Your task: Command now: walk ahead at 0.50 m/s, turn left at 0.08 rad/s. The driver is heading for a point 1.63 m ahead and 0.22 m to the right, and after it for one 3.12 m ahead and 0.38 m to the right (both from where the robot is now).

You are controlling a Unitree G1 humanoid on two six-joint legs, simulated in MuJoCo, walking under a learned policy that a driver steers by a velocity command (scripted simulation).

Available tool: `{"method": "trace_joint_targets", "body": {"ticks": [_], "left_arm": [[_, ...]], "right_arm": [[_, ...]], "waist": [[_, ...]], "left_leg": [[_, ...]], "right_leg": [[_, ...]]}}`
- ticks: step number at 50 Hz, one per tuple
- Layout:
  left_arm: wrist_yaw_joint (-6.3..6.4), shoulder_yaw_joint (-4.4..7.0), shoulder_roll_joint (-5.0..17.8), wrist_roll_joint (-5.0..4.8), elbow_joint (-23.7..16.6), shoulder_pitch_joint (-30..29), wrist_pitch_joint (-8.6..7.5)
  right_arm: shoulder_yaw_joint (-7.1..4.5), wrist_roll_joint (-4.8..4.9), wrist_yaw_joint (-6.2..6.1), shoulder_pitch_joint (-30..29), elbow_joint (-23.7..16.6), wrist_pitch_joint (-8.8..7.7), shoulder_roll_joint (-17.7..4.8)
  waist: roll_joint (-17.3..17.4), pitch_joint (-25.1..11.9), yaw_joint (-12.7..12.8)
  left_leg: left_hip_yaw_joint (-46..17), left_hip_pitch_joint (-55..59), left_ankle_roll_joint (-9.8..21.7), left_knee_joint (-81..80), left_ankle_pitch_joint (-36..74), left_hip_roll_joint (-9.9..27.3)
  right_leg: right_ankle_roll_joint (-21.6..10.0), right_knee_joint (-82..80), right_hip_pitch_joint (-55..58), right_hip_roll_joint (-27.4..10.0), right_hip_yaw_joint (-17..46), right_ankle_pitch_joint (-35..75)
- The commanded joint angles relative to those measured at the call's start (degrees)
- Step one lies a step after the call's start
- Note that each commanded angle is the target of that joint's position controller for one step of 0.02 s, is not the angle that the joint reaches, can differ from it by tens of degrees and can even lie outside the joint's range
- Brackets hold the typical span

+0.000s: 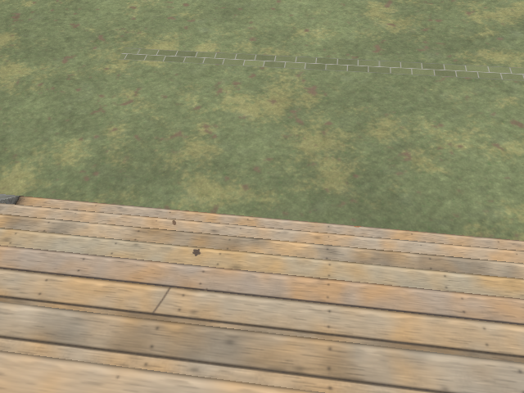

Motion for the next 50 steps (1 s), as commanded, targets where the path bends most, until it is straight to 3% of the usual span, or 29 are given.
{"method": "trace_joint_targets", "body": {"ticks": [1, 6, 8, 9, 10, 11, 12, 13, 14, 16, 20, 24, 26, 28, 29, 30, 31, 33, 34, 35, 36, 37, 38, 39, 40, 42, 45, 46, 50], "left_arm": [[0.21, 1.47, 7.8, -0.41, -2.5, 0.7, -0.64], [0.68, 1.68, 9.6, 0.06, -0.7, 3.7, 0.58], [1.12, 1.93, 10.9, 0.08, -0.8, 2.2, 0.98], [1.22, 1.78, 10.6, -0.30, -1.0, 1.4, 1.22], [1.23, 1.10, 8.5, -0.81, -3.0, 1.0, 0.93], [0.90, -0.19, 1.9, -0.93, -4.8, 6.4, 0.85], [1.22, 1.44, 8.6, 0.73, -4.3, 3.6, 1.47], [1.09, 1.83, 8.9, 0.46, -5.6, -0.9, 1.29], [0.84, 1.75, 8.3, 0.26, -6.3, -3.6, 1.19], [0.30, 1.54, 6.4, 0.69, -5.1, -1.1, 2.65], [-0.05, 1.40, 4.8, 0.98, -5.8, -4.3, 5.09], [-0.61, 0.91, 3.8, 1.26, -9.3, -14.4, 4.88], [-0.39, 0.20, 2.6, 1.48, -8.8, -13.6, 5.02], [0.18, 0.28, 3.7, 1.25, -9.1, -14.6, 5.19], [0.62, 0.80, 4.8, 1.33, -7.6, -12.1, 4.93], [0.90, 0.68, 4.4, 1.50, -6.9, -10.4, 4.77], [1.01, 0.10, 3.4, 1.56, -8.7, -12.6, 4.44], [1.37, -0.10, 2.6, 1.25, -6.8, -6.2, 3.37], [1.58, 0.01, 3.5, 1.21, -5.1, 0.6, 2.23], [1.90, 1.08, 9.2, 1.08, -4.7, 6.5, 1.45], [1.11, 1.15, 10.9, -1.07, -5.1, 5.1, 1.89], [0.66, 1.18, 9.6, -2.24, -5.0, 3.2, 2.28], [0.36, 0.37, 7.3, -1.26, -5.9, -2.2, 2.60], [0.17, -0.69, 4.7, -0.32, -6.7, -6.2, 2.59], [0.37, -1.35, 3.5, 0.15, -7.0, -7.6, 2.31], [0.96, -2.37, 1.4, 0.58, -5.6, -5.9, 1.33], [1.53, -2.51, 2.6, 0.11, -4.0, -4.3, 0.69], [1.53, -2.65, 2.4, 0.49, -3.3, -4.4, 0.98], [0.99, -2.81, 2.9, 0.25, -2.1, -3.8, 2.82]], "right_arm": [[0.74, 0.52, 0.21, -5.4, -4.8, -0.79, -0.7], [0.44, 0.83, -0.68, -8.3, -6.3, -1.28, -2.3], [-0.20, 0.43, -1.49, -1.6, -4.4, -1.71, -2.9], [-0.99, -0.21, -1.99, 7.4, -1.3, -2.26, -4.0], [-2.35, -1.37, -2.70, 18.0, 0.8, -2.75, -8.4], [-3.37, -0.70, -2.89, 19.3, 0.7, -2.41, -14.0], [-3.64, 2.29, -2.56, 18.6, 1.1, -1.42, -12.0], [-2.64, 1.80, -2.54, 13.5, 0.9, -1.25, -8.4], [-1.79, 1.57, -2.08, 10.4, 0.7, -1.66, -5.3], [-1.10, 1.40, -2.17, 8.3, 1.4, -2.74, -2.8], [-1.93, 1.95, -1.97, 11.9, 3.8, -4.17, -4.9], [-1.89, 2.85, -2.26, 13.9, 4.9, -3.81, -5.8], [-1.75, 2.45, -2.29, 14.6, 5.9, -3.57, -5.7], [-1.28, 2.35, -2.32, 16.1, 6.5, -2.98, -4.9], [-1.07, 1.72, -2.27, 15.0, 5.8, -2.80, -4.9], [-0.67, 1.65, -2.48, 15.0, 5.9, -2.36, -4.4], [-0.46, 1.88, -3.09, 15.7, 6.6, -1.51, -4.1], [-0.54, 1.53, -4.45, 15.0, 7.1, -0.13, -5.2], [-0.60, 2.41, -4.84, 13.6, 6.8, 0.49, -5.5], [0.16, 3.27, -5.00, 17.4, 5.3, 0.38, -2.2], [-0.07, 2.74, -4.36, 26.1, 7.5, 0.59, 0.3], [-1.40, 2.00, -4.59, 23.7, 9.0, 1.36, -3.8], [-2.16, 2.44, -4.64, 19.4, 8.4, 1.89, -5.6], [-2.46, 2.70, -4.75, 16.3, 8.3, 2.38, -5.3], [-2.53, 2.75, -4.72, 15.2, 8.3, 3.16, -4.7], [-2.36, 2.00, -3.77, 14.5, 9.6, 4.51, -2.6], [-1.40, 2.35, -3.70, 14.6, 11.1, 5.30, 0.6], [-0.47, 1.79, -3.76, 14.9, 11.9, 5.91, 2.1], [0.77, 1.90, -3.90, 11.0, 12.0, 7.05, 1.4]], "waist": [[-7.8, 2.1, -0.2], [-7.5, 3.1, 0.4], [-6.5, 0.3, -3.0], [-4.3, -4.3, -7.0], [1.2, -11.7, -10.8], [11.1, -16.6, -6.9], [5.7, -14.1, -9.2], [3.8, -4.5, -6.9], [1.3, -0.5, -5.6], [2.2, 0.4, -1.4], [0.3, 1.1, -0.3], [-0.2, 3.4, -1.6], [2.3, 1.2, -1.6], [2.3, 1.4, -2.3], [1.5, 0.1, -2.1], [1.3, -0.1, -1.5], [1.6, 2.3, -2.0], [1.6, 0.5, -0.1], [-1.2, -2.9, 3.2], [-11.7, -10.8, 2.5], [-16.1, -13.0, -1.5], [-10.6, -8.5, -0.7], [-8.7, -2.1, -2.0], [-6.1, 0.9, -3.5], [-6.7, 1.7, -4.4], [-5.5, -0.9, -4.8], [-6.2, -2.8, -5.8], [-7.2, -4.6, -5.8], [-10.3, -1.9, -3.4]], "left_leg": [[3.8, 1.5, -0.3, -8.5, 5.2, -0.1], [5.6, 5.9, 2.7, -15.3, 1.3, -2.1], [6.3, 14.9, 4.7, -19.3, -1.4, -4.7], [6.2, 25.9, 6.0, -23.1, 0.1, -5.8], [-6.7, 40.7, 9.4, -25.0, -3.4, 5.6], [-31.6, 51.6, 15.2, -30.6, -4.1, 20.9], [-35.6, 47.7, 17.8, -34.1, -12.5, 20.0], [-27.9, 40.9, 16.6, -35.1, -12.3, 17.9], [-21.7, 34.2, 14.9, -36.8, -6.6, 14.8], [-13.1, 26.9, 11.1, -39.1, 2.7, 9.8], [-8.0, 24.9, 11.9, -40.9, 10.2, 7.9], [-3.2, 23.2, 9.7, -41.1, 16.3, 5.3], [1.0, 20.5, 8.4, -38.8, 26.3, 3.7], [0.7, 23.2, 8.7, -37.4, 26.5, 4.5], [1.6, 23.2, 8.9, -34.0, 31.8, 4.5], [2.2, 24.2, 9.1, -30.1, 36.8, 4.8], [0.7, 26.6, 9.4, -28.8, 40.2, 6.4], [-0.9, 31.6, 8.4, -19.5, 49.8, 6.6], [0.9, 29.6, 6.6, -9.2, 42.8, 4.2], [3.6, 20.0, 4.3, 9.3, 11.7, -1.6], [-0.6, 8.5, 2.3, 20.4, -26.4, -11.3], [-5.8, 5.9, 1.5, 22.6, -25.5, -9.0], [-6.1, 4.0, 1.1, 24.0, -22.0, -7.8], [-6.6, 5.0, 0.8, 20.8, -18.2, -6.4], [-6.7, 7.3, 0.2, 17.3, -15.2, -5.5], [-6.4, 12.4, -0.6, 12.7, -12.2, -5.5], [-4.8, 15.2, -1.0, 3.0, -9.2, -4.8], [-2.6, 19.8, -1.5, 1.6, -8.7, -4.5], [0.6, 22.2, -2.3, -7.6, -11.0, -3.4]], "right_leg": [[-7.0, -5.6, -2.4, -13.3, 7.6, 20.5], [-6.7, -0.9, 2.0, -16.8, 8.4, 26.7], [-5.3, 7.2, 3.1, -16.3, 7.3, 37.1], [-3.9, 18.0, 0.7, -13.4, 4.7, 38.4], [-1.9, 35.0, -9.5, -10.3, 2.0, 22.8], [0.4, 53.2, -27.3, -0.7, 0.7, -19.1], [0.2, 58.3, -34.2, -1.2, 6.7, -18.9], [0.0, 60.0, -37.5, -3.8, 7.3, -14.7], [0.1, 56.9, -35.8, -5.5, 7.2, -10.9], [1.4, 49.7, -28.5, -8.0, 7.1, -7.6], [3.0, 43.7, -28.8, -8.1, 5.5, -1.8], [3.4, 30.9, -27.8, -7.2, 3.7, 9.3], [2.9, 31.5, -20.0, -5.5, 1.1, 12.0], [2.3, 30.5, -19.7, -5.2, 0.4, 9.3], [1.6, 34.8, -17.1, -3.7, -1.7, 12.9], [0.9, 34.4, -16.6, -3.6, -1.3, 9.5], [0.6, 27.1, -18.6, -4.1, 0.6, -3.3], [-0.6, 18.5, -13.9, -2.1, 0.8, -4.7], [-2.1, 10.5, -5.6, -4.3, 3.5, 11.8], [-6.7, 11.3, 8.0, -18.8, 19.0, 37.7], [-14.9, 10.9, 12.6, -27.2, 31.8, 59.6], [-16.2, 8.3, 5.7, -25.6, 27.9, 49.0], [-15.7, 5.3, -0.8, -23.9, 23.4, 41.9], [-13.4, 2.9, -6.0, -21.3, 19.0, 37.1], [-11.4, 1.3, -8.9, -19.6, 15.5, 35.8], [-9.7, 1.1, -10.3, -17.3, 11.7, 38.4], [-6.8, 2.6, -8.5, -15.0, 7.1, 45.8], [-5.1, 3.4, -10.6, -14.1, 4.8, 46.8], [-3.0, 2.0, -12.3, -13.1, 6.3, 33.3]]}}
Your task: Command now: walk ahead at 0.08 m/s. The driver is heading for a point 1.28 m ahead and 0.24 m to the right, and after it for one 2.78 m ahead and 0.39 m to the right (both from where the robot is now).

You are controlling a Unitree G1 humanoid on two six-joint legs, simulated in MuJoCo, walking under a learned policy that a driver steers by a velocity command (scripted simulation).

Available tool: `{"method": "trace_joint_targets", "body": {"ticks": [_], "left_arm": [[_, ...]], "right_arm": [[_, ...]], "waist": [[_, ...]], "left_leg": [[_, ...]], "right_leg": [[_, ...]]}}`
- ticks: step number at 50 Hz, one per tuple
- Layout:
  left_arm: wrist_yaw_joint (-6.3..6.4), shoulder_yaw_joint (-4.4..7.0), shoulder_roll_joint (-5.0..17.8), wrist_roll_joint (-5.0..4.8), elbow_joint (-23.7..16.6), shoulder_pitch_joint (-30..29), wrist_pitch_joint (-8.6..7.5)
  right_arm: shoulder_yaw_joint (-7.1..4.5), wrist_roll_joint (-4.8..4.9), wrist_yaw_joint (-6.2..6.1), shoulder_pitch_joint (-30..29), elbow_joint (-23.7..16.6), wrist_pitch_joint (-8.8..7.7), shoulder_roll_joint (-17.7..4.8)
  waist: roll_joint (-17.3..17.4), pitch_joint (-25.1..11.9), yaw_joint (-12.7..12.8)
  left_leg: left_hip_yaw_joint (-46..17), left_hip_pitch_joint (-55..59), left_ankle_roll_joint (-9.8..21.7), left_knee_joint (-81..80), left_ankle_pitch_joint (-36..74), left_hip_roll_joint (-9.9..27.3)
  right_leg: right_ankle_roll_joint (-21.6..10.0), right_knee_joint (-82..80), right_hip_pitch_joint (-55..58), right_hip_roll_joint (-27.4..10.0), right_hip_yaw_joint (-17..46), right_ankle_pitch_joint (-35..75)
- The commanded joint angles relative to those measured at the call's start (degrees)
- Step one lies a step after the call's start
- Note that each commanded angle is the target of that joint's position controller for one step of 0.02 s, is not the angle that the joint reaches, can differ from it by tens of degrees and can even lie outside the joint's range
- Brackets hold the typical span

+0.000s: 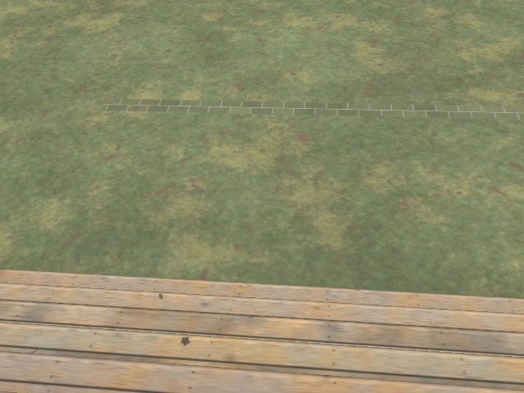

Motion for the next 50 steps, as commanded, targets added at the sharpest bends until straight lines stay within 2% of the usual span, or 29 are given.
{"method": "trace_joint_targets", "body": {"ticks": [1, 3, 4, 5, 6, 7, 8, 9, 14, 20, 21, 23, 25, 27, 29, 31, 33, 34, 35, 36, 37, 38, 39, 43, 44, 45, 47, 48, 50], "left_arm": [[0.00, 1.32, 7.1, -0.12, -2.0, -0.4, 0.67], [0.15, 1.34, 7.5, -0.28, -1.3, -1.1, 1.63], [0.23, 1.52, 7.9, -0.60, -0.9, -1.9, 2.11], [0.33, 1.72, 8.0, -1.01, -0.5, -1.7, 2.47], [0.44, 1.96, 7.6, -1.07, 0.0, 1.2, 2.67], [0.18, 1.55, 5.4, -1.69, 0.3, 2.7, 3.05], [0.36, 1.73, 6.6, -0.98, 1.0, 0.9, 3.36], [0.39, 2.05, 7.2, -0.81, 1.1, -1.1, 3.56], [0.15, 2.13, 6.6, -0.89, 3.0, -2.3, 3.48], [0.40, 2.04, 6.8, -0.78, 5.0, -3.1, 3.70], [0.39, 1.93, 6.7, -0.75, 5.5, -2.8, 3.79], [0.31, 2.51, 8.3, -0.61, 5.7, -2.8, 4.15], [0.09, 2.85, 8.6, -0.17, 5.4, -3.2, 4.57], [0.04, 2.60, 6.8, 0.33, 4.9, -4.3, 4.37], [-0.03, 2.55, 6.5, 0.94, 5.0, -3.0, 3.93], [-0.12, 2.71, 6.6, 1.02, 5.4, -0.3, 3.47], [0.14, 3.00, 6.9, 1.53, 7.0, 5.1, 2.95], [0.41, 4.18, 10.9, 0.93, 7.3, 6.9, 2.70], [0.34, 5.39, 14.5, -0.17, 7.3, 9.6, 2.52], [0.07, 5.38, 13.8, 0.07, 7.3, 10.6, 2.01], [0.07, 5.07, 12.2, 0.44, 6.3, 8.9, 1.60], [0.17, 5.22, 12.2, 0.56, 5.5, 7.7, 1.23], [0.32, 5.27, 11.9, 0.47, 4.7, 6.2, 0.90], [0.48, 4.49, 9.7, -0.11, 3.7, 6.0, -0.28], [0.44, 4.89, 11.2, 0.31, 3.5, 6.1, -0.96], [0.52, 4.95, 11.6, -0.08, 3.2, 6.4, -1.19], [0.65, 4.85, 11.7, 0.07, 2.7, 6.8, -1.11], [0.54, 4.97, 12.3, 0.36, 2.7, 6.9, -1.16], [0.49, 5.14, 12.4, 0.27, 2.7, 7.4, -1.14]], "right_arm": [[0.95, -0.08, -0.05, 4.3, 0.2, 0.70, -1.2], [1.47, -0.18, 0.04, 4.5, 0.7, 0.32, -1.4], [1.93, -0.39, 0.13, 5.8, 1.2, -0.10, -1.0], [1.96, -0.95, 0.13, 7.0, 1.9, -0.59, -2.1], [1.58, -1.53, 0.05, 7.0, 1.9, -1.30, -5.3], [1.02, 0.79, 0.09, 2.7, 2.7, -2.26, -6.9], [1.88, 0.95, 0.62, 2.2, 2.5, -2.61, -3.7], [2.41, 0.77, 0.83, 2.5, 2.7, -2.92, -2.1], [2.68, 0.42, 0.33, 2.4, 3.3, -3.48, -1.8], [2.87, 0.28, 0.43, 2.2, 4.1, -3.95, -2.1], [2.97, 0.19, 0.43, 2.6, 4.3, -3.93, -2.0], [2.04, 0.11, 0.47, 2.6, 4.2, -3.61, -4.5], [1.17, -0.07, 0.73, 2.0, 3.2, -3.01, -5.8], [0.53, -0.03, 0.74, 1.4, 2.4, -2.91, -6.1], [-0.32, -0.07, 0.72, 2.0, 2.2, -3.08, -7.6], [-0.71, 0.24, 0.95, -0.9, 1.0, -3.15, -7.7], [-0.75, 0.52, 1.02, -4.6, -0.1, -3.07, -6.8], [0.06, 0.49, 1.07, -6.0, -1.6, -3.12, -4.1], [0.64, -0.37, 0.87, -6.8, -2.8, -3.21, -2.6], [0.21, -1.40, 0.69, -6.8, -3.2, -3.51, -4.8], [-0.09, -1.06, 0.76, -7.3, -3.2, -3.97, -5.5], [-0.28, -0.90, 1.03, -6.1, -2.7, -4.31, -5.5], [-0.32, -0.87, 1.35, -5.2, -2.5, -4.52, -5.3], [-0.36, -1.01, 2.12, -6.8, -3.2, -3.79, -4.3], [-0.93, -1.31, 2.42, -3.4, -1.4, -3.80, -5.1], [-1.12, -1.62, 2.58, -4.2, -1.2, -3.81, -5.0], [-1.33, -2.12, 2.49, -7.9, -2.3, -3.73, -5.0], [-1.70, -1.80, 2.18, -8.8, -3.0, -3.82, -5.9], [-2.15, -2.07, 1.66, -8.7, -3.2, -4.05, -6.6]], "waist": [[-9.6, 0.0, -0.6], [-8.5, 1.2, -0.6], [-6.7, 1.9, -1.7], [-4.3, 3.0, -1.6], [-0.6, 2.9, 1.1], [6.5, 4.5, 3.6], [4.7, 4.4, 1.8], [2.6, 4.3, 0.9], [-1.3, 2.3, 0.6], [-1.7, 1.7, 0.3], [-1.7, 0.7, 0.3], [-0.7, 1.3, 0.2], [0.3, 4.5, 0.1], [2.8, 6.5, -0.4], [4.7, 4.5, -0.2], [3.8, 4.0, 1.6], [0.4, 6.2, 4.5], [-7.7, 7.4, 5.1], [-15.6, 8.2, 6.1], [-14.2, 9.0, 5.6], [-8.1, 8.3, 4.3], [-5.2, 6.3, 2.9], [-4.7, 4.8, 1.7], [-7.1, 2.7, 1.0], [-7.3, -0.2, 0.7], [-6.4, -0.6, 0.8], [-6.6, 0.6, 2.1], [-7.3, 2.0, 2.3], [-8.7, 3.8, 2.6]], "left_leg": [[4.7, 9.3, -0.7, -5.8, -1.9, -0.4], [4.3, 11.1, -0.6, -12.9, -1.7, 0.3], [3.6, 13.9, -0.3, -20.5, 4.5, 1.1], [0.9, 16.0, 0.3, -25.6, 12.2, 3.2], [-2.9, 17.8, 1.3, -27.1, 22.3, 7.0], [-2.5, 10.0, 3.6, -26.4, 24.2, 7.0], [-2.7, 7.6, 3.3, -28.6, 17.7, 6.2], [-2.1, 7.7, 2.7, -30.4, 14.8, 5.4], [-1.4, 10.8, 2.8, -33.2, 13.2, 4.5], [-1.2, 11.1, 3.3, -34.6, 12.9, 4.5], [-1.1, 11.5, 3.5, -35.5, 9.2, 4.2], [-1.5, 10.1, 5.0, -36.1, -3.2, 3.0], [-3.1, 7.6, 7.0, -36.8, -16.9, 3.0], [-6.4, 7.3, 8.7, -38.2, -17.5, 5.3], [-9.3, 7.9, 11.3, -38.9, -15.6, 8.6], [-8.5, 3.5, 12.1, -36.7, -14.2, 9.0], [-4.6, -3.6, 10.6, -28.5, -10.7, 5.5], [1.3, -9.0, 8.0, -19.8, -8.9, -0.4], [7.5, -14.2, 5.8, -8.1, -7.0, -5.1], [5.3, -17.4, 5.3, 0.5, -9.5, -3.0], [3.2, -18.3, 4.6, 5.9, -7.5, -1.3], [2.4, -17.4, 4.0, 8.3, -5.8, -0.1], [2.0, -16.0, 3.4, 8.5, -3.9, 1.0], [5.5, -10.1, 2.4, 6.1, 4.4, 0.6], [7.6, -6.3, 3.0, 11.1, 11.8, -0.3], [7.8, -6.4, 3.6, 11.5, 14.0, -0.2], [8.8, -7.4, 3.7, 12.3, 13.3, -0.4], [8.5, -8.8, 3.3, 11.4, 12.0, 0.2], [9.4, -8.6, 3.3, 9.0, 8.8, 0.1]], "right_leg": [[-2.5, -6.4, -6.1, -12.9, 8.3, 28.6], [-3.7, -7.0, -6.1, -13.6, 11.2, 19.3], [-3.0, -6.9, -6.9, -13.4, 11.9, 15.4], [-1.4, -6.3, -7.5, -12.5, 12.3, 11.3], [-0.1, -4.6, -7.6, -9.3, 10.9, 6.2], [0.6, -9.0, -2.3, -7.1, 9.2, 1.6], [1.6, -8.9, 1.2, -6.9, 8.3, 1.1], [1.8, -8.6, 2.2, -7.2, 8.2, 2.6], [2.6, -10.3, 3.6, -7.8, 8.1, 4.3], [3.2, -11.0, 3.6, -8.1, 8.0, 4.3], [3.3, -11.4, 4.0, -7.7, 7.8, 1.4], [2.8, -8.8, 2.5, -5.2, 5.9, -8.3], [1.9, -5.4, -2.3, -2.8, 4.3, -17.1], [2.2, -0.1, -5.0, -1.3, 2.2, -12.1], [2.3, 7.2, -4.9, -1.6, 1.0, -8.6], [1.5, 8.4, -1.2, -2.6, 1.6, -8.9], [0.3, 1.2, 5.7, -3.3, 3.7, -9.8], [-1.8, -6.4, 7.4, -8.2, 14.2, -17.4], [-5.8, -13.2, 9.1, -17.1, 28.3, -19.6], [-10.4, -13.8, 8.7, -22.2, 34.3, -12.7], [-12.1, -12.4, 8.1, -22.6, 32.3, -5.5], [-12.0, -11.7, 8.2, -21.9, 29.4, -1.5], [-11.1, -11.3, 8.0, -20.8, 26.0, 2.9], [-8.3, -7.4, 4.8, -15.8, 14.2, 23.0], [-8.7, -3.5, 3.3, -15.5, 12.0, 22.6], [-8.4, -1.4, 2.0, -15.2, 11.8, 21.0], [-7.9, 1.8, 0.9, -15.3, 12.8, 20.1], [-8.0, 2.9, 1.3, -16.0, 13.7, 20.9], [-7.6, 5.8, 1.0, -16.4, 13.9, 20.7]]}}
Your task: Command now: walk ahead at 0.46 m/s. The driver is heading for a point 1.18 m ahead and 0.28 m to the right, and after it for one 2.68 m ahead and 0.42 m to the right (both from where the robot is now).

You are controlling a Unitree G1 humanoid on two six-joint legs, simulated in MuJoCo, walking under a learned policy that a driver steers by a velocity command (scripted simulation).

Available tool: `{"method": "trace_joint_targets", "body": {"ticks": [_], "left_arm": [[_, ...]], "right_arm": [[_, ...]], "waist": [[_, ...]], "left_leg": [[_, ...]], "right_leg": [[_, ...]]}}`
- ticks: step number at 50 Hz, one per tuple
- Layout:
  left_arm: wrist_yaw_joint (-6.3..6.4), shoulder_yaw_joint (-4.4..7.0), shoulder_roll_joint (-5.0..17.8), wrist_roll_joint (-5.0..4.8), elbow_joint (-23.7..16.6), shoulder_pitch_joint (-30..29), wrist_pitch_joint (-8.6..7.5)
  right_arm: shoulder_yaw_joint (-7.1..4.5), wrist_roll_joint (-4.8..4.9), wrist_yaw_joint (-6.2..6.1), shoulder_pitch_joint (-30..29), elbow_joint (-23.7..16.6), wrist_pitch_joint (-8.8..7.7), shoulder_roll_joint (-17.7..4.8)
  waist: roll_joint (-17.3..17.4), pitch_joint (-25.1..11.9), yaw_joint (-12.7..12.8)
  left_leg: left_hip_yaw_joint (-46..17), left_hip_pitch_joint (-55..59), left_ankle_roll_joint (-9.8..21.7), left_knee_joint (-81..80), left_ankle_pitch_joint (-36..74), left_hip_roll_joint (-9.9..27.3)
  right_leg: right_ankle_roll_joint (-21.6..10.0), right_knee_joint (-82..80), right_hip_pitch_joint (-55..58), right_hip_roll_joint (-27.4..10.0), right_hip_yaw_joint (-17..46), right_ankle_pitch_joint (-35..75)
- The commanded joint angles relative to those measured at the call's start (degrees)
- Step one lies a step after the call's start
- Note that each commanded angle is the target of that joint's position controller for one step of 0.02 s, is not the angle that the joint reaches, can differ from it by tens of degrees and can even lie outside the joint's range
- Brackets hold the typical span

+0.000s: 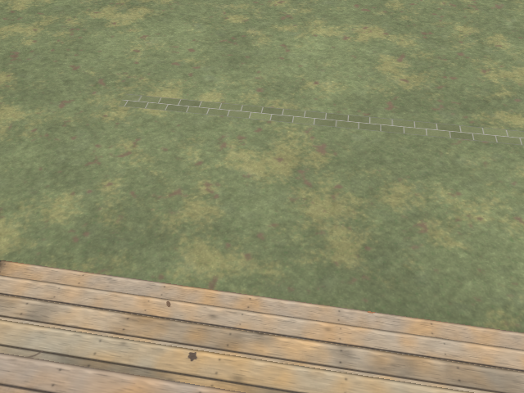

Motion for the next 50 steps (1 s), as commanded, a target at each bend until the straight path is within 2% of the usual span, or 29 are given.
{"method": "trace_joint_targets", "body": {"ticks": [1, 4, 6, 9, 12, 14, 16, 20, 23, 24, 26, 28, 29, 31, 32, 34, 35, 36, 37, 38, 39, 41, 42, 43, 44, 45, 47, 48, 50], "left_arm": [[0.29, 1.74, 8.2, -0.16, -2.5, 0.7, -0.67], [1.42, 2.13, 8.2, 1.58, -0.5, 4.3, -1.78], [1.65, 2.01, 6.5, 2.99, 0.5, 18.4, -1.41], [1.74, 2.06, 7.8, 3.36, -3.5, 0.0, -1.66], [1.18, 2.33, 8.7, 0.20, -6.3, -16.0, -3.62], [0.85, 2.42, 7.3, -0.26, -3.8, -10.5, -2.57], [1.90, 2.19, 7.3, -0.67, -1.9, -11.9, -3.14], [2.71, 2.79, 7.4, 1.49, -2.6, -11.8, -2.88], [3.86, 3.76, 10.5, -0.97, 4.5, 20.2, -2.21], [5.02, 3.92, 11.7, 0.68, 5.3, 20.4, -1.09], [6.49, 1.54, 4.0, 2.42, -3.6, -9.0, -1.09], [5.25, 4.24, 12.5, 0.93, -5.7, -18.6, -3.60], [4.59, 4.54, 12.4, -0.83, -7.9, -29.3, -4.38], [4.09, 2.97, 8.4, -0.76, -11.3, -36.6, -5.83], [1.91, 0.98, 1.2, -1.33, -14.5, -22.6, -4.14], [1.42, 1.75, 5.6, 3.26, -9.8, -16.1, 0.22], [1.42, 2.23, 6.0, 3.09, -8.2, -13.3, 1.71], [0.58, 1.86, 3.3, 2.75, -10.3, -11.2, 2.39], [-0.87, 1.14, 3.3, -0.16, -10.9, -10.8, 1.65], [-2.62, 0.36, 4.3, 0.99, -9.5, -4.7, 1.15], [-2.56, 1.53, 4.3, 3.35, -3.2, 9.5, 2.09], [-0.42, 2.09, 7.9, 4.67, 2.5, 28.3, 2.24], [0.08, 1.05, 7.6, 1.97, 2.8, 24.4, 1.43], [-0.45, -1.34, 4.8, -0.83, 3.3, 19.1, 1.32], [2.07, 1.37, 13.0, -3.07, -0.1, 10.0, 0.69], [2.11, 1.60, 12.6, -0.51, -3.5, -0.7, 0.04], [4.06, 0.27, 2.7, 0.85, -2.7, -1.3, -3.65], [4.66, -1.10, -2.4, -1.07, -1.5, -1.0, -4.75], [5.87, 0.44, 1.7, -1.86, -1.8, -7.1, -4.15]], "right_arm": [[-1.35, -0.50, -0.69, 0.4, -2.4, -0.85, -4.4], [-3.42, 0.70, -1.74, 0.5, -2.7, -3.29, -7.5], [-4.59, 2.26, -2.48, -7.7, -5.3, -7.26, -10.0], [-3.88, 1.77, -2.54, 10.2, -1.6, -8.39, -7.4], [-3.81, -0.79, -4.51, 23.7, 3.1, -5.76, -7.4], [-2.05, -0.04, -5.97, 13.5, 1.7, -5.35, -4.7], [-0.52, 0.06, -6.02, 14.8, 2.8, -7.31, -1.4], [-1.08, -1.48, -5.04, 19.0, 4.0, -9.71, -6.3], [-1.49, -3.69, -4.84, -19.3, -8.4, -11.00, -12.6], [-1.67, -2.22, -3.67, -20.7, -9.8, -11.94, -12.2], [0.40, 3.29, -2.26, 2.6, -5.2, -11.73, -5.6], [-0.21, 1.55, -1.15, 28.9, 9.5, -8.93, -3.5], [-0.14, 1.43, -1.99, 45.9, 13.3, -7.41, -3.4], [1.71, 0.10, -3.05, 41.2, 5.5, -7.64, -5.2], [-1.37, -0.21, -5.01, 29.6, 3.4, -8.37, -16.3], [0.22, -1.47, -3.67, 7.6, -2.6, -9.88, -9.6], [1.12, -2.13, -2.45, 5.6, -5.9, -10.47, -4.8], [0.18, 0.02, -3.41, 3.5, -6.0, -12.22, -6.3], [1.29, 1.30, -3.71, 1.3, -5.8, -13.53, -1.2], [2.95, 1.40, -3.09, 2.0, -5.4, -12.98, 1.3], [0.83, 1.93, -2.94, -4.8, -4.6, -12.52, -5.9], [0.69, 1.20, -2.27, -19.8, -7.7, -9.32, -5.7], [1.10, 1.40, -1.77, -16.3, -9.3, -6.76, -3.4], [1.67, 1.44, -2.49, -6.2, -8.2, -4.21, -1.0], [4.05, -1.21, -1.70, 4.9, -14.7, -4.38, 5.3], [1.63, -1.96, -2.50, 5.4, -8.4, -4.42, -4.5], [-0.29, -4.82, -3.48, -6.3, -7.1, -6.30, -11.6], [0.19, -1.19, -2.93, 4.7, -4.9, -7.92, -7.7], [3.04, 2.95, 0.41, 8.8, -2.6, -8.18, 1.3]], "waist": [[-6.9, 6.2, -1.6], [-6.3, 5.6, 0.5], [12.1, 7.3, 8.1], [11.5, 5.1, -6.6], [4.6, 0.4, -17.2], [3.3, 1.7, -9.5], [-12.2, 6.6, -7.1], [-5.8, 7.1, -5.7], [-15.5, 1.3, 22.4], [-13.4, 4.8, 20.3], [5.6, 10.3, -5.2], [9.9, 7.7, -15.7], [15.1, 4.6, -28.8], [-11.8, 3.8, -27.7], [2.6, -3.6, -10.7], [13.2, 6.1, -3.4], [7.2, 4.5, -2.2], [18.3, 3.5, 1.1], [8.9, 7.7, 4.4], [9.5, 2.3, 5.3], [12.0, -4.5, 11.8], [-8.3, 6.8, 25.8], [-15.2, 18.3, 19.1], [-7.1, 17.2, 7.2], [-26.3, 10.7, -4.9], [-18.4, 10.7, -5.9], [-7.2, 11.8, -2.7], [2.1, 7.4, -9.3], [2.0, 0.2, -10.5]], "left_leg": [[1.7, 0.7, 0.3, -1.6, -2.9, -0.2], [-6.9, -9.3, 0.5, -10.8, 5.7, 1.6], [-12.2, -15.5, -2.3, -13.9, 10.7, 1.4], [-19.1, 15.7, -1.3, -19.8, 19.3, 8.4], [-25.5, 31.0, 6.1, -15.7, 5.3, 12.3], [-25.4, 17.2, 6.3, -15.5, 9.9, 12.8], [-8.3, 21.1, 2.9, 5.0, -19.5, 0.9], [-10.8, 0.3, -2.4, 23.4, -10.0, 1.9], [-4.2, -61.1, -6.9, 27.6, -36.0, -2.5], [-5.7, -61.2, -6.3, 18.5, -31.1, -3.0], [1.8, -21.9, -6.9, -14.3, 16.3, -5.9], [4.0, 27.3, -4.9, -15.3, 34.8, -5.1], [-1.7, 44.8, 1.5, -24.1, 43.5, 2.0], [-11.9, 46.4, 2.9, -29.6, 35.8, 9.2], [-22.7, 47.4, -1.0, -24.9, 15.4, 18.0], [-14.5, 11.0, -1.0, -24.4, -6.5, 12.9], [-6.3, 1.0, -1.4, -22.1, -10.1, 8.4], [-11.4, -7.1, -1.6, -16.1, -20.0, 13.1], [-2.3, -22.4, -3.8, -7.7, -36.3, 9.3], [3.0, -15.0, 0.0, -7.8, -27.0, 6.5], [-0.3, -28.4, 1.1, -0.2, -25.8, 8.8], [4.8, -41.0, -0.4, 35.0, -42.7, 0.9], [6.6, -39.2, -1.0, 49.0, -42.2, -7.1], [2.4, -33.1, 1.2, 46.6, -32.4, -7.9], [-4.9, -32.8, -1.7, 20.8, -22.9, -5.9], [-8.8, -25.3, -4.9, 20.5, -9.8, -1.1], [-6.1, -17.3, -6.8, 11.0, 9.9, -2.9], [-1.7, 2.8, -6.4, -3.8, 31.7, -6.2], [1.6, 30.5, -5.9, -13.4, 53.7, -4.6]], "right_leg": [[-10.4, -0.4, -5.3, -14.1, 10.7, 35.4], [-8.1, 19.4, 5.9, -13.8, 13.7, 16.4], [-4.5, 34.8, 3.5, -7.5, 9.7, 11.7], [0.5, 39.2, -33.6, 1.1, 1.3, -23.4], [2.8, 37.0, -50.8, -4.2, 8.0, -7.4], [3.9, 30.2, -37.9, -5.4, 7.3, 0.2], [5.0, 20.2, -48.6, -0.1, 5.4, 9.9], [1.8, 28.4, -36.1, -0.3, 10.5, 1.1], [-3.4, 19.6, 26.2, -10.5, 26.4, 25.7], [-4.7, 19.0, 22.3, -9.8, 28.1, 25.2], [-3.3, 26.4, -16.5, -2.4, 12.9, 3.5], [-2.2, 46.6, -41.9, 2.1, 10.2, -1.7], [0.4, 68.6, -55.0, 5.4, 8.0, -13.6], [0.1, 83.0, -64.1, 12.4, 8.3, -34.1], [0.5, 51.8, -68.3, 7.0, 9.7, -9.6], [3.2, 37.1, -43.8, 3.8, 1.9, 19.9], [4.1, 38.0, -34.2, 7.3, -6.6, 28.6], [3.3, 35.4, -30.8, 1.6, 1.4, 39.9], [4.8, 17.2, -17.9, 1.3, 0.6, 67.4], [4.6, 6.5, -8.9, -0.1, 1.8, 64.6], [1.3, 24.2, 13.5, -0.8, 0.1, 63.0], [-6.5, 11.6, 19.6, -2.4, 1.6, 43.4], [-8.4, 5.7, 2.3, -3.5, 7.1, 50.0], [-4.6, 8.2, -5.7, -3.0, 10.8, 59.1], [-9.3, -6.3, -9.9, -11.3, 47.4, 46.0], [-12.1, -8.5, -20.8, -15.2, 56.9, 31.6], [-5.7, 14.2, -33.8, 0.2, 39.5, 0.1], [-6.9, 28.7, -42.8, 6.4, 27.8, 14.8], [-5.9, 31.0, -51.2, 7.5, 21.3, -6.2]]}}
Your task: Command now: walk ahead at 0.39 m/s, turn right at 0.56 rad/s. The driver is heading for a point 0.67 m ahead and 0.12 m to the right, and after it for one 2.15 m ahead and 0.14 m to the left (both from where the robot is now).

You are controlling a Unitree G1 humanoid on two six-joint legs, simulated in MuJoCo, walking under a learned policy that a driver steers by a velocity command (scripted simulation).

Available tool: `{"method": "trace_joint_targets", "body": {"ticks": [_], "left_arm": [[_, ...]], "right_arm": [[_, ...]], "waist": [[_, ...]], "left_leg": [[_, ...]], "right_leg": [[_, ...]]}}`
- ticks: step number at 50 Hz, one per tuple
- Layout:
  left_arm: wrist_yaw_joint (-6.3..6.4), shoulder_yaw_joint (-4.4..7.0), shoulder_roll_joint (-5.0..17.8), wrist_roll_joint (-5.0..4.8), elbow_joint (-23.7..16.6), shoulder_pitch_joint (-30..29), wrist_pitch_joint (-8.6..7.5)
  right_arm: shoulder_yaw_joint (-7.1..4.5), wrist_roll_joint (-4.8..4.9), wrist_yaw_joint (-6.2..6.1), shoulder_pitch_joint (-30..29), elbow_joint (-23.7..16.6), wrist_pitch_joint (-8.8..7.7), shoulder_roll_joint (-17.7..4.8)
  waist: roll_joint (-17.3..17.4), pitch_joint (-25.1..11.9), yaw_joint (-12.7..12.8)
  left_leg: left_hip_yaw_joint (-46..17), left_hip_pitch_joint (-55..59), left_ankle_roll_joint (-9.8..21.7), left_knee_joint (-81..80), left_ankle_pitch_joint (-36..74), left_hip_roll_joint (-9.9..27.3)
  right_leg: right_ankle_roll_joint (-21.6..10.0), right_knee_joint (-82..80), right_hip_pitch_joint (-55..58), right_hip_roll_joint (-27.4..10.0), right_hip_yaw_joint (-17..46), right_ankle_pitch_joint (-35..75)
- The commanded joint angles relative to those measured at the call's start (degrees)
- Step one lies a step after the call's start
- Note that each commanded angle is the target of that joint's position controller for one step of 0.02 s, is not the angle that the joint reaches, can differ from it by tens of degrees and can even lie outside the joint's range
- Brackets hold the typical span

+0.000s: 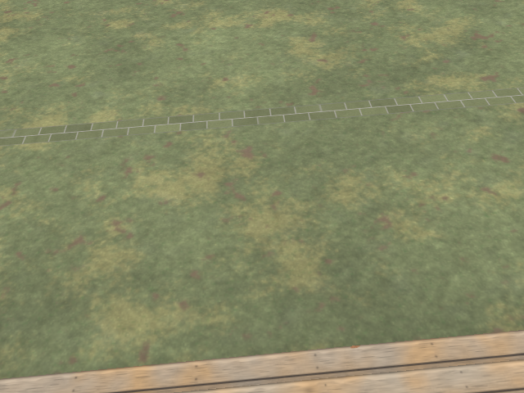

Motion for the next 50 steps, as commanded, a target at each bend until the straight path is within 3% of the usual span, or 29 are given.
{"method": "trace_joint_targets", "body": {"ticks": [1, 3, 4, 5, 7, 9, 11, 13, 16, 18, 19, 20, 21, 22, 23, 25, 26, 28, 31, 34, 38, 40, 41, 42, 43, 45, 47, 48, 50], "left_arm": [[1.41, 2.36, 8.2, -1.20, -6.7, -14.6, -1.24], [-1.25, 4.00, 11.3, -2.61, -6.7, -22.1, 0.67], [-1.95, 3.98, 9.9, -3.29, -11.5, -17.0, 0.49], [-1.49, 3.01, 7.3, 0.37, -11.6, -10.6, 0.86], [-1.79, 3.38, 6.0, 4.76, -6.4, -10.6, 2.46], [-3.34, 2.21, 3.4, 4.51, -11.4, -16.4, 1.62], [-3.79, 3.05, 3.9, 4.23, -7.1, -14.5, 2.95], [-5.33, 1.74, 2.4, 1.64, -7.4, -16.8, 1.95], [-5.58, 0.70, 3.5, -0.35, -9.0, -21.3, 2.12], [-5.01, 3.33, 11.2, 1.03, -5.9, -13.3, 3.14], [-5.42, 5.11, 15.0, 1.28, -1.6, -2.2, 3.38], [-6.06, 5.72, 14.1, -0.60, -2.3, -0.3, 3.34], [-6.37, 4.74, 15.2, -1.28, -0.9, -0.6, 2.47], [-6.25, 4.19, 12.7, -2.78, -1.8, -1.2, 1.64], [-5.95, 3.06, 11.6, -2.11, -2.6, -3.4, 1.36], [-4.33, 3.06, 13.2, -0.03, -3.6, -5.5, 0.78], [-3.69, 1.92, 10.1, 0.59, -4.3, -9.8, 0.91], [-3.47, 2.12, 10.4, 1.73, -5.4, -12.2, 1.32], [-2.56, 1.03, 6.6, -0.62, -5.5, -12.1, 0.73], [-2.13, 1.40, 8.6, -0.73, -8.4, -13.9, 1.43], [-1.40, 2.39, 9.2, 1.10, -9.9, -14.1, 2.81], [-0.57, 2.64, 9.1, 1.80, -9.7, -16.9, 3.99], [-1.08, 2.77, 7.3, 1.35, -9.9, -17.8, 3.70], [-1.70, 1.99, 1.1, 0.77, -11.2, -17.2, 2.89], [-1.84, 0.50, -2.9, -1.62, -15.5, -10.6, 2.12], [-1.94, 0.60, 0.2, 0.45, -13.9, -16.7, 2.23], [-2.34, -0.29, 0.7, 1.70, -15.8, -24.7, 2.92], [-2.28, -0.31, 0.9, 1.88, -14.1, -26.8, 3.49], [-2.07, -0.39, 1.8, 1.76, -12.6, -25.2, 4.06]], "right_arm": [[-0.48, 3.39, 1.64, 16.4, 3.2, 0.35, -2.5], [-1.98, 1.15, 1.66, 36.3, 10.1, 1.44, -6.3], [-2.17, -0.07, 3.42, 37.4, 7.3, 0.28, -8.9], [-3.30, 1.21, 4.01, 36.4, 7.4, -1.08, -9.5], [-3.26, 2.16, 3.49, 34.2, 8.9, -1.50, -6.1], [-3.13, 0.82, 0.89, 23.5, 6.3, -0.85, -6.8], [-2.84, 1.55, -0.25, 21.6, 7.7, -1.55, -3.6], [-2.18, 2.87, -0.16, 19.4, 7.0, -2.76, -1.8], [-3.71, 2.69, 0.55, 17.7, 8.1, -2.22, -8.6], [-3.81, 0.92, -0.49, 17.6, 9.7, -1.14, -8.3], [-4.05, 0.29, -0.32, 16.5, 8.9, -0.14, -7.6], [-5.48, -0.06, -0.73, 16.8, 7.9, 1.95, -10.4], [-4.53, -1.28, 0.19, 25.3, 4.4, 2.53, -6.8], [-3.55, -3.40, 0.08, 26.3, 4.4, 2.83, -7.1], [-3.99, -2.52, 0.17, 26.9, 4.1, 3.25, -8.8], [-2.84, -1.76, 0.17, 18.1, 0.3, 3.12, -5.2], [-3.17, -1.67, -0.29, 13.6, -0.7, 4.19, -6.1], [-3.86, -0.77, -0.61, 21.7, 4.1, 5.74, -6.4], [-3.92, -1.18, 1.65, 13.5, 0.5, 5.47, -5.8], [-3.59, -0.43, 2.34, 8.5, -1.8, 5.45, -5.6], [-4.17, 2.48, 1.56, 17.3, -0.3, 4.34, -5.8], [-5.30, 2.66, 1.45, 33.4, 4.7, 4.53, -7.5], [-6.15, 2.68, 1.53, 39.4, 6.9, 4.82, -9.3], [-5.28, 2.50, 2.67, 42.7, 8.4, 4.16, -9.3], [-3.73, 1.48, 4.12, 38.9, 8.3, 3.22, -9.4], [-2.99, 3.34, 4.00, 45.0, 11.4, 2.15, -6.6], [-3.53, 0.93, 2.04, 37.8, 11.3, 1.64, -11.2], [-1.26, 0.77, 1.80, 34.4, 12.4, 1.96, -4.7], [-0.19, 1.08, 1.35, 29.4, 11.7, 2.34, -3.6]], "waist": [[-3.9, 0.4, -10.7], [-0.8, -2.1, -22.2], [-2.5, -6.8, -16.0], [3.5, -9.2, -10.6], [-1.7, 4.5, -6.9], [0.2, 9.2, 0.5], [-1.2, 7.8, 2.9], [-5.1, 8.1, 3.1], [4.9, 7.6, -0.1], [7.9, 6.9, 2.1], [2.3, 5.4, 6.2], [-12.9, 7.1, 10.6], [-24.2, 2.9, -0.3], [-10.3, -4.7, -0.5], [-1.2, -3.2, -3.5], [-6.5, -0.1, -4.7], [-1.6, 2.1, -6.8], [-3.5, -0.5, -10.9], [-6.6, 2.6, -9.4], [-10.2, 3.9, -7.6], [-13.2, 5.9, -7.5], [-10.5, 4.7, -15.5], [-1.5, 3.8, -18.6], [9.1, 4.6, -17.1], [16.3, 1.2, -4.7], [8.8, 0.4, -9.2], [8.4, 4.2, -7.3], [-0.2, 11.2, -4.0], [-1.8, 11.4, -0.8]], "left_leg": [[0.1, 38.6, 3.1, -23.6, 22.1, 4.0], [-6.5, 61.2, 12.8, -26.7, 19.1, 14.2], [-12.4, 71.2, 13.7, -14.4, 12.2, 24.2], [-15.9, 69.4, 12.8, -12.1, 8.4, 27.0], [-11.0, 48.4, 7.8, -13.7, 2.4, 20.5], [-13.3, 9.1, 8.6, -18.2, -2.2, 23.8], [-6.8, -2.9, 5.0, -7.3, -25.5, 16.4], [3.7, -12.2, 1.5, -2.7, -45.2, 10.7], [0.8, -2.2, 6.3, 0.7, -37.3, 14.8], [-2.8, 2.9, 8.0, 15.1, -21.9, 17.4], [2.7, -1.0, 6.2, 33.3, -12.7, 13.6], [13.5, -2.6, 4.5, 60.1, -38.4, 3.8], [8.3, -27.7, 3.3, 65.4, -67.3, 2.6], [1.2, -29.4, 4.1, 60.0, -65.4, 6.4], [-1.0, -27.9, 4.3, 45.1, -56.4, 7.4], [-4.5, -27.7, 1.4, 30.2, -42.4, 7.3], [-4.0, -19.2, -1.2, 22.2, -34.8, 7.1], [0.9, -3.7, -1.2, 20.8, -17.0, 4.7], [-2.3, -6.2, 0.0, 8.6, 1.0, 4.4], [-0.9, 5.0, -0.3, -2.7, -1.1, 2.8], [1.1, 24.2, 1.1, -19.0, -3.1, 2.0], [0.3, 38.0, 4.2, -32.8, 3.3, 8.2], [-2.1, 43.0, 5.9, -38.1, 1.8, 10.8], [-5.5, 47.4, 5.4, -25.3, 28.3, 16.2], [-10.3, 54.6, 2.5, -10.6, 56.7, 20.4], [-17.3, 52.5, 4.5, -18.5, 41.7, 20.1], [-31.7, 34.9, 15.2, -28.2, 7.6, 26.2], [-24.3, 25.7, 13.3, -24.7, 6.1, 20.8], [-18.2, 14.0, 11.3, -23.2, 3.5, 13.9]], "right_leg": [[-0.6, -4.6, -26.4, -5.9, 16.1, 3.6], [2.6, 34.6, -44.2, 0.0, 4.2, -22.1], [2.9, 44.8, -52.2, -2.2, 1.9, -15.9], [-0.4, 38.7, -54.8, -8.9, 6.2, -6.4], [1.0, 33.8, -57.3, -9.3, 3.7, 6.5], [3.7, -1.2, -30.6, -12.3, 1.3, 30.5], [3.0, -0.7, -17.3, -10.0, -1.8, 54.0], [3.3, -17.4, -2.3, -9.3, -4.6, 75.5], [2.7, -32.7, 6.9, -13.2, -5.9, 66.4], [0.3, -32.1, 14.0, -16.9, -4.0, 57.1], [-3.6, -38.3, 25.1, -15.6, -1.9, 47.3], [-6.7, -57.4, 27.5, -15.4, -1.4, 43.6], [-10.1, -29.6, 45.7, -21.9, 10.3, 77.6], [-12.6, -29.8, 47.1, -26.2, 17.7, 74.9], [-11.9, -34.3, 37.5, -27.2, 18.7, 56.7], [-19.0, -43.3, 22.5, -34.5, 39.5, 41.8], [-18.2, -41.7, 9.9, -31.9, 36.9, 41.3], [-12.2, -34.6, -3.4, -23.5, 24.1, 44.8], [-8.6, -27.8, -4.8, -17.3, 25.3, 13.0], [-7.8, -25.5, -9.2, -13.6, 22.7, 11.0], [-5.0, -15.2, -12.9, -10.7, 17.9, 15.9], [-5.3, 2.6, -14.4, -10.2, 16.5, 20.9], [-2.8, 23.9, -17.1, -4.6, 11.0, 16.6], [-0.7, 54.9, -31.5, 5.1, 4.8, -15.7], [0.3, 59.6, -44.7, -1.1, -0.2, -17.3], [1.1, 55.0, -52.7, -4.0, -0.1, -9.9], [3.0, 46.6, -51.0, -9.5, 6.6, 0.8], [4.1, 40.5, -50.9, -10.1, 7.3, 8.4], [7.1, 21.9, -41.8, -11.8, -0.2, 17.6]]}}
